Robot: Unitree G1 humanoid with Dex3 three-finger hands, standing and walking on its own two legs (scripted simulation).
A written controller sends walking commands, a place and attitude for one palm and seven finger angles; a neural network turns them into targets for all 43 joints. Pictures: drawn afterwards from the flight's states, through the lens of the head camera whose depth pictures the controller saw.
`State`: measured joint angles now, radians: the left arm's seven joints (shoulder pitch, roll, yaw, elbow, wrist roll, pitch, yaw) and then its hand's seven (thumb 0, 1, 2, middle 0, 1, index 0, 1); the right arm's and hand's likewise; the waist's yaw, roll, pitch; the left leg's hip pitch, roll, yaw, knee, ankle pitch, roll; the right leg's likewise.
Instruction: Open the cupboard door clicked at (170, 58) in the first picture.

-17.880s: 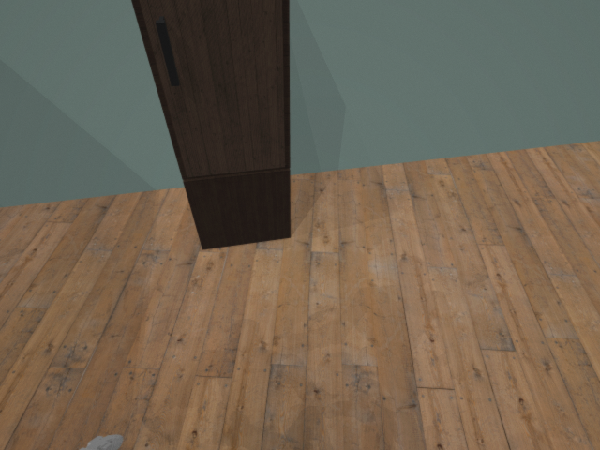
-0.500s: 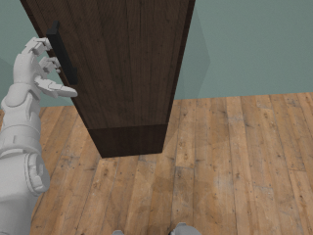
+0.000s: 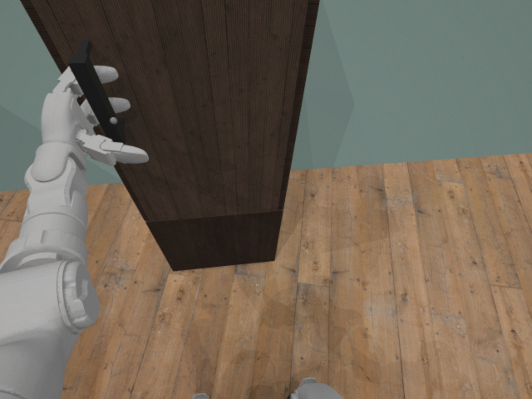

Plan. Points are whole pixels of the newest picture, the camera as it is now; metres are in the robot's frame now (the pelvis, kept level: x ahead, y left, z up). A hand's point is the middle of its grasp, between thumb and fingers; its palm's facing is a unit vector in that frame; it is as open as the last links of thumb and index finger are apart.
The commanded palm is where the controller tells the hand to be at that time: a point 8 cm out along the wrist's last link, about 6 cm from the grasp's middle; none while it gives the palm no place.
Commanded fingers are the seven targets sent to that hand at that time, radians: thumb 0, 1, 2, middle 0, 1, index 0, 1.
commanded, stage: slide the fingers in behind the handle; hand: left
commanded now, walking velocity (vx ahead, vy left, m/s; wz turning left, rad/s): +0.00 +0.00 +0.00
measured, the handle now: (103, 97) +0.55 +0.21 +0.12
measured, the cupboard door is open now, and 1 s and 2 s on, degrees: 0 0 41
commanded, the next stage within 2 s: close the thumb around the handle in 0.26 s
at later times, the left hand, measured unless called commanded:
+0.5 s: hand (109, 121) +0.49 +0.20 +0.13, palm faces +0.02 -1.00 +0.01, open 13.5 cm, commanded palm +0.47 +0.25 +0.12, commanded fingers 0.00 -0.05 0.49 -0.33 -1.25 -0.33 -1.25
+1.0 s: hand (114, 120) +0.50 +0.19 +0.12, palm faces +0.02 -1.00 +0.00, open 5.6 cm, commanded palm +0.47 +0.25 +0.12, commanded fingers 0.00 0.90 0.90 -0.40 -1.35 -0.40 -1.35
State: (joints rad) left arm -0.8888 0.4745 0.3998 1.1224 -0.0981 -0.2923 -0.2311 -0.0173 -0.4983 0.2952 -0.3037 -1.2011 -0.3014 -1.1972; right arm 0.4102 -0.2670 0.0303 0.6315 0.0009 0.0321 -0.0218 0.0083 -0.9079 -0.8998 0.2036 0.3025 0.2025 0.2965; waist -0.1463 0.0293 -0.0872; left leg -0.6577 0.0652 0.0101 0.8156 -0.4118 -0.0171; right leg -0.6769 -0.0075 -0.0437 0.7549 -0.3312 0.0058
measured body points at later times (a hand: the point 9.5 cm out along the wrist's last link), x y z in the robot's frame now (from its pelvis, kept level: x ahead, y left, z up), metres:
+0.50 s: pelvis +0.00 +0.00 +0.00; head +0.09 +0.01 +0.44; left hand +0.49 +0.25 +0.13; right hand +0.01 -0.27 -0.11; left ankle -0.02 +0.13 -0.70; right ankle +0.02 -0.13 -0.70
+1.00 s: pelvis +0.00 +0.01 +0.00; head +0.09 +0.01 +0.44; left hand +0.49 +0.25 +0.12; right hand +0.02 -0.26 -0.12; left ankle -0.02 +0.13 -0.70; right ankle +0.02 -0.13 -0.70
